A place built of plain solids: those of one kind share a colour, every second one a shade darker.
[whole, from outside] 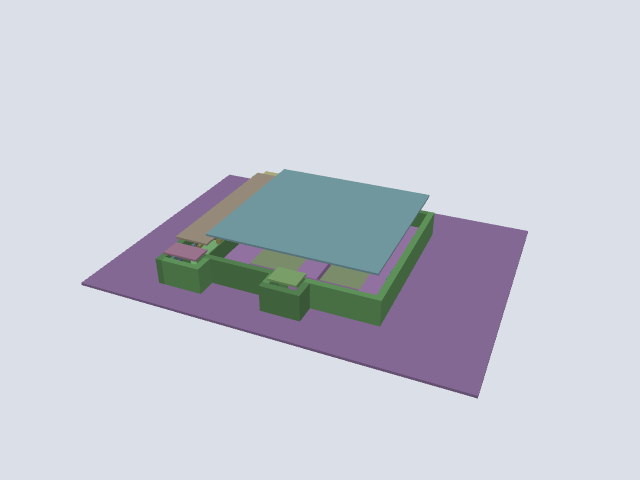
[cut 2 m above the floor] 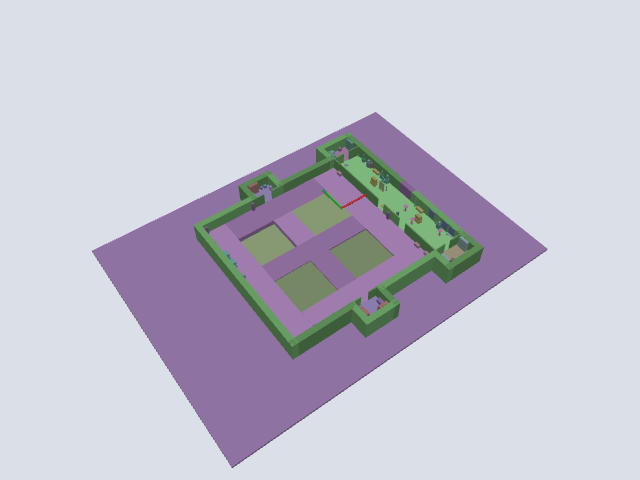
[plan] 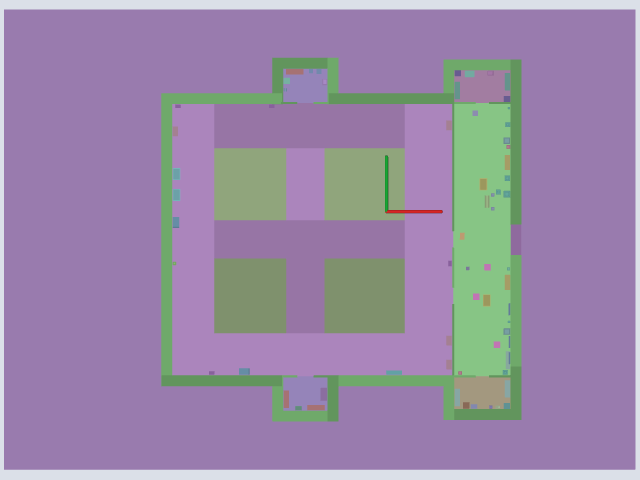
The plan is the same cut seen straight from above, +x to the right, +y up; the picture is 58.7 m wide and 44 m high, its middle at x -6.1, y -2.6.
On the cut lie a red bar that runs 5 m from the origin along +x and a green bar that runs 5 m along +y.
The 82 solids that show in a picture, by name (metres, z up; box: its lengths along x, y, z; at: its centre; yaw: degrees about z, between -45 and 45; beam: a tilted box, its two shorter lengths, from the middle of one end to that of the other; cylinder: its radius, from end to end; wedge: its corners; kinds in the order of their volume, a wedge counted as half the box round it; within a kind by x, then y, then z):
{
 "ground_under_all_1": {"box": [57.88, 42.21, 0.4], "at": [-6.13, -2.57, -1.6]},
 "wall_1": {"box": [1.0, 26.85, 4.17], "at": [-20.14, -2.57, 0.64]},
 "wall_2": {"box": [11.06, 1.0, 4.17], "at": [-15.11, -15.5, 0.64]},
 "wall_3": {"box": [11.06, 1.0, 4.17], "at": [-15.11, 10.36, 0.64]},
 "wall_4": {"box": [1.0, 4.25, 4.17], "at": [-9.97, -17.12, 0.64]},
 "wall_5": {"box": [1.0, 4.25, 4.17], "at": [-9.97, 11.98, 0.64]},
 "wall_6": {"box": [1.48, 0.2, 4.17], "at": [-8.93, 9.96, 0.64]},
 "wall_7": {"box": [6.05, 1.0, 4.17], "at": [-7.44, -18.75, 0.64]},
 "wall_8": {"box": [6.05, 1.0, 4.17], "at": [-7.44, 13.61, 0.64]},
 "wall_9": {"box": [1.4, 0.2, 4.17], "at": [-5.99, 9.96, 0.64]},
 "wall_10": {"box": [1.48, 0.2, 4.17], "at": [-5.95, -15.1, 0.64]},
 "wall_11": {"box": [1.0, 4.25, 4.17], "at": [-4.91, -17.12, 0.64]},
 "wall_12": {"box": [1.0, 4.25, 4.17], "at": [-4.91, 11.98, 0.64]},
 "wall_13": {"box": [11.51, 1.0, 4.17], "at": [0.46, -15.5, 0.64]},
 "wall_14": {"box": [11.51, 1.0, 4.17], "at": [0.46, 10.36, 0.64]},
 "wall_15": {"box": [1.0, 4.1, 4.17], "at": [5.71, -17.05, 0.64]},
 "wall_16": {"box": [1.0, 4.1, 4.17], "at": [5.71, 11.9, 0.64]},
 "wall_17": {"box": [0.2, 6.73, 4.17], "at": [6.11, -11.83, 0.64]},
 "wall_18": {"box": [0.2, 3.67, 4.17], "at": [6.11, -5.13, 0.64]},
 "wall_19": {"box": [0.2, 11.85, 4.17], "at": [6.11, 4.13, 0.64]},
 "wall_20": {"box": [2.18, 0.2, 4.17], "at": [7.1, -15.1, 0.64]},
 "wall_21": {"box": [2.18, 0.2, 4.17], "at": [7.1, 9.96, 0.64]},
 "wall_22": {"box": [7.15, 1.0, 4.17], "at": [8.79, -18.6, 0.64]},
 "wall_23": {"box": [7.15, 1.0, 4.17], "at": [8.79, 13.46, 0.64]},
 "wall_24": {"box": [2.18, 0.2, 4.17], "at": [10.47, -15.1, 0.64]},
 "wall_25": {"box": [2.18, 0.2, 4.17], "at": [10.47, 9.96, 0.64]},
 "wall_26": {"box": [1.0, 4.9, 4.17], "at": [11.86, -16.64, 0.64]},
 "wall_27": {"box": [1.0, 12.03, 4.17], "at": [11.86, -9.98, 0.64]},
 "wall_28": {"box": [1.0, 12.03, 4.17], "at": [11.86, 4.84, 0.64]},
 "wall_29": {"box": [1.0, 4.9, 4.17], "at": [11.86, 11.51, 0.64]},
 "floor_gang_1": {"box": [3.95, 25.05, 1.45], "at": [-17.77, -2.57, -0.72]},
 "floor_gang_2": {"box": [3.5, 6.85, 1.45], "at": [-7.44, -7.72, -0.72]},
 "floor_gang_3": {"box": [3.5, 6.6, 1.45], "at": [-7.44, 2.5, -0.72]},
 "floor_gang_4": {"box": [17.45, 3.95, 1.45], "at": [-7.07, -13.12, -0.72]},
 "floor_gang_5": {"box": [17.45, 3.5, 1.45], "at": [-7.07, -2.54, -0.72]},
 "floor_gang_6": {"box": [17.45, 4.15, 1.45], "at": [-7.07, 7.88, -0.72]},
 "floor_gang_7": {"box": [4.45, 25.05, 1.45], "at": [3.88, -2.57, -0.72]},
 "step_tier_1": {"box": [6.6, 6.85, 1.28], "at": [-12.49, -7.72, -0.81]},
 "step_tier_2": {"box": [6.6, 6.6, 0.6], "at": [-12.49, 2.5, -1.15]},
 "step_tier_3": {"box": [7.35, 6.85, 1.19], "at": [-2.02, -7.72, -0.85]},
 "step_tier_4": {"box": [7.35, 6.6, 1.45], "at": [-2.02, 2.5, -0.72]},
 "floor_foyer_1": {"box": [5.35, 25.05, 1.45], "at": [8.79, -2.57, -0.72]},
 "ceil_hall_1": {"box": [25.85, 25.05, 0.3], "at": [-6.82, -2.57, 6.0]},
 "ceil_foyer_1": {"box": [5.35, 25.05, 0.3], "at": [8.79, -2.57, 4.35]},
 "floor_side_1": {"box": [4.25, 3.25, 1.45], "at": [-7.44, -16.72, -0.72]},
 "floor_side_2": {"box": [4.25, 3.25, 1.45], "at": [-7.44, 11.58, -0.72]},
 "floor_cloaks_1": {"box": [5.35, 3.1, 1.45], "at": [8.79, 11.51, -0.72]},
 "floor_store_1": {"box": [5.35, 3.1, 1.45], "at": [8.79, -16.64, -0.72]},
 "door_leaf_1": {"box": [0.97, 2.8, 4.72], "at": [11.88, -2.57, 0.91]},
 "ceil_cloaks_1": {"box": [5.35, 3.1, 0.3], "at": [8.79, 11.51, 3.4]},
 "ceil_store_1": {"box": [5.35, 3.1, 0.3], "at": [8.79, -16.64, 3.4]},
 "shelves_side_1": {"box": [0.5, 1.6, 2.0], "at": [-9.19, -17.2, 1.0]},
 "shelves_side_2": {"box": [1.6, 0.5, 2.0], "at": [-8.41, 12.82, 1.0]},
 "shelves_side_3": {"box": [1.6, 0.5, 2.0], "at": [-6.46, -17.96, 1.0]},
 "ceil_side_1": {"box": [4.25, 3.25, 0.3], "at": [-7.44, 11.58, 3.4]},
 "shelves_cloaks_1": {"box": [0.5, 1.6, 2.0], "at": [6.49, 11.11, 1.0]},
 "shelves_cloaks_2": {"box": [0.5, 1.6, 2.0], "at": [11.08, 11.9, 1.0]},
 "shelves_store_1": {"box": [0.5, 1.6, 2.0], "at": [6.49, -17.05, 1.0]},
 "shelves_store_2": {"box": [0.5, 1.6, 2.0], "at": [11.08, -16.25, 1.0]},
 "chest_1": {"box": [0.5, 0.9, 0.53], "at": [-19.36, 7.37, 0.26]},
 "chest_2": {"box": [0.5, 0.9, 0.53], "at": [5.72, -14.03, 0.26]},
 "chest_3": {"box": [0.5, 0.9, 0.53], "at": [5.72, -11.82, 0.26]},
 "chest_4": {"box": [0.5, 0.9, 0.53], "at": [5.72, 7.91, 0.26]},
 "poster_case_foyer_1": {"box": [0.14, 1.1, 1.6], "at": [11.26, -13.45, 1.3]},
 "poster_case_foyer_2": {"box": [0.14, 1.1, 1.6], "at": [11.26, -11.95, 1.3]},
 "poster_case_foyer_3": {"box": [0.14, 1.1, 1.6], "at": [11.26, -8.95, 1.3]},
 "cart_1": {"box": [0.58, 0.98, 0.58], "at": [-19.25, 1.53, 1.21]},
 "cart_2": {"box": [0.58, 0.98, 0.58], "at": [-19.25, 3.44, 1.21]},
 "cart_foyer_1": {"box": [0.58, 0.98, 0.58], "at": [8.88, 2.5, 1.21]},
 "cart_foyer_2": {"box": [0.58, 0.98, 0.58], "at": [9.19, -8.14, 1.21]},
 "bench_foyer_1": {"box": [0.5, 1.4, 0.46], "at": [11.08, -6.5, 0.22]},
 "bench_foyer_2": {"box": [0.5, 1.4, 0.46], "at": [11.08, 4.5, 0.22]},
 "fridge_store_1": {"box": [0.6, 0.6, 1.5], "at": [7.31, -17.77, 0.75]},
 "case_side_1": {"box": [0.6, 1.2, 0.66], "at": [-5.75, -16.75, 0.42]},
 "hamper_cloaks_1": {"box": [0.9, 0.6, 0.72], "at": [7.61, 12.62, 0.36]},
 "standee_foyer_1": {"box": [0.14, 1.13, 1.69], "at": [9.22, 0.92, 0.89]},
 "trolley_1": {"box": [0.6, 1.0, 0.06], "at": [-19.3, -0.99, 0.2]},
 "trolley_2": {"box": [1.0, 0.6, 0.06], "at": [-13.03, -14.66, 0.2]},
 "high_table_foyer_1": {"box": [0.6, 0.6, 0.05], "at": [8.22, -7.8, 1.0]},
 "high_table_foyer_2": {"box": [0.6, 0.6, 0.05], "at": [9.26, -5.09, 1.0]},
 "form_foyer_1": {"box": [0.4, 1.65, 0.05], "at": [11.13, -13.62, 0.43]},
 "form_1": {"box": [1.45, 0.4, 0.05], "at": [0.69, -14.76, 0.43]}
}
